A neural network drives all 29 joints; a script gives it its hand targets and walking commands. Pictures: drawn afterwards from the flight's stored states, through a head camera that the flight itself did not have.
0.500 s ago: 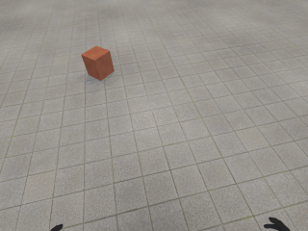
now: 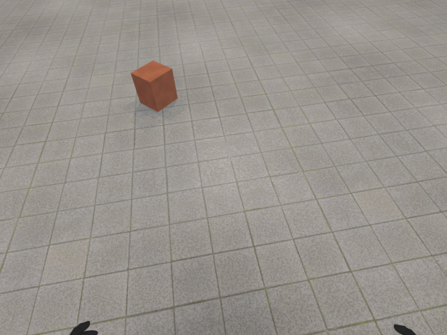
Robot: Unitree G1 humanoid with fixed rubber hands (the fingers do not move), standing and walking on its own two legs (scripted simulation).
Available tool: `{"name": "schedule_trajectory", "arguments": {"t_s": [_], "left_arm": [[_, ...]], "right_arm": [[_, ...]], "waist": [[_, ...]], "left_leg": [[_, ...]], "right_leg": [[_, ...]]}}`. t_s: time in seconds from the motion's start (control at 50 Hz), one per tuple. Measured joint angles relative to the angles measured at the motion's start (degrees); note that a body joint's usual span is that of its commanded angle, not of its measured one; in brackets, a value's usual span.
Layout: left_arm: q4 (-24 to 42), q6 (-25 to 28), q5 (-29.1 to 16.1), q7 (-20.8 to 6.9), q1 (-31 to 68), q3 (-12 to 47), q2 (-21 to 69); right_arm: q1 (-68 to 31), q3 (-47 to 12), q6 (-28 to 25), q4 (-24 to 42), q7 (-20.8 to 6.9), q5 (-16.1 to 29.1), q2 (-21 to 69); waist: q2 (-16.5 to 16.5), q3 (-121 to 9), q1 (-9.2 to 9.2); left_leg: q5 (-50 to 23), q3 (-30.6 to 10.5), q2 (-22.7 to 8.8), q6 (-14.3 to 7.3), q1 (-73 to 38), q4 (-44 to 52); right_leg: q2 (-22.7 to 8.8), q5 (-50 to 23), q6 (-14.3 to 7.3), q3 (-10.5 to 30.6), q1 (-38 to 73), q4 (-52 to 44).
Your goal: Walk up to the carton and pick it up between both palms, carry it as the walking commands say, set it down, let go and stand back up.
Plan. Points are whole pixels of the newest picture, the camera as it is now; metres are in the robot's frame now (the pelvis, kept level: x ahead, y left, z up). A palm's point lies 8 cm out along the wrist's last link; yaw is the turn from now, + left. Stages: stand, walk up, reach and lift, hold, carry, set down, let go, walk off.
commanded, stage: walk up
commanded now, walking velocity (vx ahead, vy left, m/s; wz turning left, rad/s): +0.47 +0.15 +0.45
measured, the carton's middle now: (155, 86) +1.85 +0.49 -0.66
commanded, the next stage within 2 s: none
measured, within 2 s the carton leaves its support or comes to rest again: neither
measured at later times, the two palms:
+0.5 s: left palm (66, 289) +0.25 +0.37 -0.13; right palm (321, 317) +0.17 -0.16 -0.12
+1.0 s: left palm (90, 245) +0.34 +0.33 -0.11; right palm (277, 165) +0.59 -0.15 -0.15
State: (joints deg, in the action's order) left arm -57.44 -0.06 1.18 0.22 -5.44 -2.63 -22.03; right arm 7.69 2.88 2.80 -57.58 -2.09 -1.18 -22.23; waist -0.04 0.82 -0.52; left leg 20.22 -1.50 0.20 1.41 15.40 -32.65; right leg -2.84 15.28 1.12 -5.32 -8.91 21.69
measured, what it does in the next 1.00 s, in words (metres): walks ahead: left foot, then right foot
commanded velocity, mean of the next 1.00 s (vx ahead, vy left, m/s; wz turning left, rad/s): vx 0.51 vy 0.03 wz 0.19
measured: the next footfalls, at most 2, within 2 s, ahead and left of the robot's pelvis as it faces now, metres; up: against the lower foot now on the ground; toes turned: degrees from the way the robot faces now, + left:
left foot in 0.28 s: +0.16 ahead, +0.22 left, +0.00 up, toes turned +14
right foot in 0.74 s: +0.50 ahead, -0.02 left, +0.00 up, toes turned +3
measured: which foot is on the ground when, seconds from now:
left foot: up 0.00-0.26, down 0.28-0.74, up 0.76-1.00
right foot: down 0.00-0.26, up 0.28-0.72, down 0.74-1.00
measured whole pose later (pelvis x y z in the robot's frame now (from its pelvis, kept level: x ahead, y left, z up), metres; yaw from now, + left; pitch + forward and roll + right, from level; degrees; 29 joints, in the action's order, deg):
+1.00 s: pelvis +0.45 +0.08 +0.00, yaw +11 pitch +0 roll +2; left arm -59.3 4.7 1.4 -0.1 -24.1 -3.0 -12.9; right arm 10.1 4.2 0.3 -55.2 -3.2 -2.1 -15.5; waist -2.8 3.4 3.4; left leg 8.8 1.6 -5.3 1.1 33.5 -63.8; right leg -4.1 14.2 -0.8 -7.2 -9.5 24.0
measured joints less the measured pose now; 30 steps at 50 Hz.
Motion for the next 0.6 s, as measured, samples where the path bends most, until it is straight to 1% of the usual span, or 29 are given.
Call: {"name": "schedule_trajectory", "arguments": {"t_s": [0.04, 0.06, 0.1, 0.14, 0.2, 0.24, 0.26, 0.28, 0.3, 0.32, 0.34, 0.36, 0.38, 0.4, 0.44, 0.52, 0.6], "left_arm": [[0.53, 0.8, 0.11, 1.09, -2.44, -0.58, 0.34], [0.09, 1.15, 0.1, 1.27, -3.79, -0.78, 0.58], [-1.22, 1.61, 0.22, 1.09, -6.38, -1.06, 1.11], [-2.13, 1.88, 0.42, 0.52, -8.78, -1.31, 1.56], [-2.77, 2.12, 0.78, -0.68, -11.83, -1.62, 2.22], [-2.97, 1.89, 0.79, -1.29, -13.32, -1.64, 2.57], [-2.79, 1.75, 0.73, -1.42, -14.03, -1.48, 2.8], [-2.46, 1.64, 0.72, -1.49, -14.5, -1.18, 3.09], [-1.98, 1.41, 0.87, -1.48, -14.14, -0.89, 3.25], [-1.28, 1.23, 0.98, -1.41, -13.4, -0.71, 3.55], [-0.46, 1.25, 0.95, -1.43, -12.36, -0.61, 3.88], [0.47, 1.51, 0.83, -1.56, -11.07, -0.55, 4.25], [1.44, 1.82, 0.71, -1.77, -9.64, -0.5, 4.66], [2.37, 2.02, 0.64, -2.05, -8.18, -0.47, 5.12], [3.93, 1.94, 0.62, -2.6, -5.46, -0.37, 6.06], [6.14, 1.03, 0.54, -3.48, -0.91, 0.06, 7.41], [8.01, 0.68, 0.32, -4.11, 3.09, 0.23, 8.02]], "right_arm": [[-0.65, 0.34, -0.05, 2.57, -1.17, -0.76, 0.54], [-1.01, 0.56, -0.45, 3.73, -1.58, -0.98, 0.89], [-1.29, 0.9, -0.88, 5.46, -2.37, -0.89, 1.8], [-1.24, 0.74, -0.84, 6.39, -2.94, -0.32, 3.01], [-1.11, -0.32, -1.04, 6.74, -3.06, 0.37, 5.05], [-0.53, -0.86, -1.62, 6.57, -2.61, 0.3, 6.25], [-0.08, -1.0, -2.19, 6.54, -2.3, 0.17, 6.46], [0.27, -0.93, -3.01, 6.48, -1.84, -0.17, 6.47], [0.71, -0.86, -3.79, 6.16, -1.18, -0.39, 6.9], [1.72, -0.92, -4.38, 5.8, -0.65, -0.52, 7.35], [3.14, -1.01, -4.75, 5.28, -0.28, -0.59, 7.75], [4.72, -1.06, -5.01, 4.57, -0.02, -0.55, 8.12], [6.37, -1.01, -5.22, 3.82, 0.2, -0.49, 8.42], [8.01, -0.91, -5.44, 3.12, 0.38, -0.4, 8.61], [11.09, -0.78, -5.99, 1.89, 0.55, -0.24, 8.7], [15.6, -0.5, -6.68, 0.43, 0.87, -0.19, 8.84], [17.66, -0.14, -6.85, -0.19, 1.22, -0.16, 9.16]], "waist": [[0.19, 0.46, 0.52], [0.13, 0.76, 0.82], [0.01, 1.25, 1.22], [0.34, 1.53, 1.63], [1.01, 1.59, 2.3], [1.58, 1.12, 2.55], [1.61, 0.85, 2.5], [1.45, 0.81, 2.21], [1.84, 1.22, 1.79], [2.16, 1.55, 1.59], [2.51, 1.84, 1.29], [2.91, 2.2, 0.88], [3.22, 2.51, 0.41], [3.35, 2.69, -0.13], [3.14, 2.79, -1.2], [2.34, 2.76, -3.16], [1.77, 3.09, -4.75]], "left_leg": [[-1.56, 0.82, -0.12, 0.32, 7.58, -13.53], [-2.82, 1.19, -0.7, 0.5, 10.51, -18.55], [-4.32, 1.94, -2.31, 1.17, 13.99, -23.27], [-4.8, 2.9, -3.78, 1.61, 14.6, -21.3], [-3.79, 4.64, -5.64, 1.05, 11.67, -12.04], [-2.79, 6.5, -6.1, 0.74, 8.44, -6.4], [-2.7, 7.34, -5.92, 0.52, 6.31, -3.59], [-4.84, 7.28, -5.55, -0.11, 5.38, -2.11], [-5.44, 7.19, -5.04, -0.66, 6.4, -4.63], [-4.37, 7.24, -4.73, -1.08, 6.55, -6.24], [-3.36, 7.37, -4.35, -1.37, 5.61, -6.0], [-2.98, 7.45, -3.84, -1.56, 3.91, -4.34], [-3.4, 7.43, -3.36, -1.5, 1.91, -1.9], [-4.15, 7.29, -2.96, -1.35, -0.03, 0.64], [-4.97, 6.69, -2.49, -1.51, -3.57, 5.05], [-5.44, 5.48, -2.37, -1.29, -9.97, 12.12], [-4.75, 4.66, -2.71, -0.09, -15.71, 17.41]], "right_leg": [[-1.38, -2.56, 0.31, -1.06, 0.19, -1.28], [-2.03, -3.26, 0.61, -1.57, 0.81, -1.95], [-3.23, -2.85, 1.55, -2.49, 2.72, -2.84], [-4.65, -1.81, 2.64, -3.38, 4.88, -3.37], [-6.48, 0.49, 4.35, -4.68, 7.65, -2.91], [-7.79, 3.43, 5.07, -5.55, 8.46, -0.36], [-8.54, 6.09, 4.34, -5.79, 7.83, 3.09], [-9.1, 10.16, 2.75, -5.21, 5.43, 10.39], [-8.69, 14.36, 1.48, -2.48, 1.37, 20.6], [-7.49, 15.74, 0.48, 0.18, -3.12, 30.48], [-6.43, 14.4, -0.27, 1.68, -7.19, 38.05], [-5.78, 11.47, -0.64, 2.23, -10.67, 42.83], [-5.43, 8.27, -0.68, 2.23, -13.64, 45.03], [-5.23, 5.46, -0.49, 1.95, -16.17, 45.34], [-4.84, 1.75, 0.31, 1.24, -20.0, 42.71], [-4.22, -4.21, 1.72, 0.51, -23.82, 30.94], [-3.62, -9.66, 1.88, 0.85, -24.47, 19.39]]}}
